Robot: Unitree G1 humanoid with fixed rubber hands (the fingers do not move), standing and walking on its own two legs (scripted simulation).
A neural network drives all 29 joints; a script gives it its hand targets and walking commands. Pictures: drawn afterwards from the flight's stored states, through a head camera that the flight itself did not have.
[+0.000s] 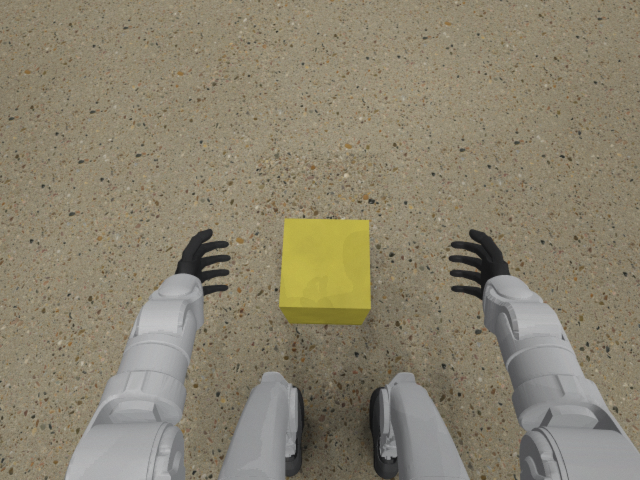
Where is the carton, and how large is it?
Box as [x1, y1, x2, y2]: [279, 218, 370, 324]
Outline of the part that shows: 285,218 279,307 290,323 361,324 370,308 368,220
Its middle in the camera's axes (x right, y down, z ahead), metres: +0.01 +0.10 +1.00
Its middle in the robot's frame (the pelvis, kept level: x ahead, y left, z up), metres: +0.50 +0.02 -0.55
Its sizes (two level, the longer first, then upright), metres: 0.210 0.200 0.250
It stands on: the floor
